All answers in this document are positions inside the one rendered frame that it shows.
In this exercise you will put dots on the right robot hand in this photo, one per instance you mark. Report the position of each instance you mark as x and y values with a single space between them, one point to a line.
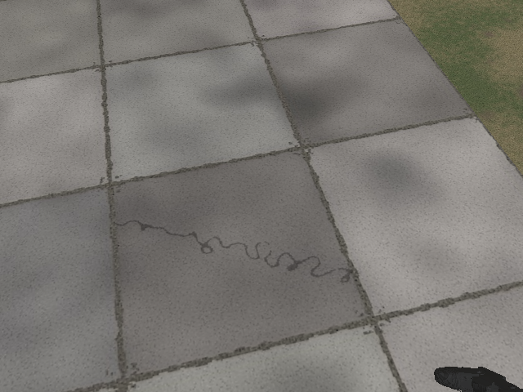
469 379

